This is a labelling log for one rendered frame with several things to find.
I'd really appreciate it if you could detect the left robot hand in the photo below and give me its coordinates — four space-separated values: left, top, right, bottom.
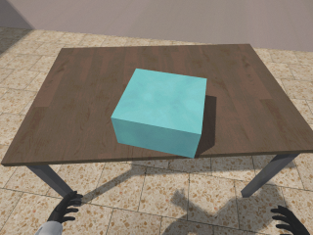
47 190 83 224

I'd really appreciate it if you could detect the right robot hand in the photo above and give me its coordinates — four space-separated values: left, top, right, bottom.
270 205 310 235

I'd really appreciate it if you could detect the carton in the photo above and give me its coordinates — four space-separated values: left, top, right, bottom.
111 69 207 159

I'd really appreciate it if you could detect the table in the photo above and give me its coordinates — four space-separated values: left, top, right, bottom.
0 43 313 207

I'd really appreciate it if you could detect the robot left forearm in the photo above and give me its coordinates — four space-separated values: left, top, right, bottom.
34 220 63 235

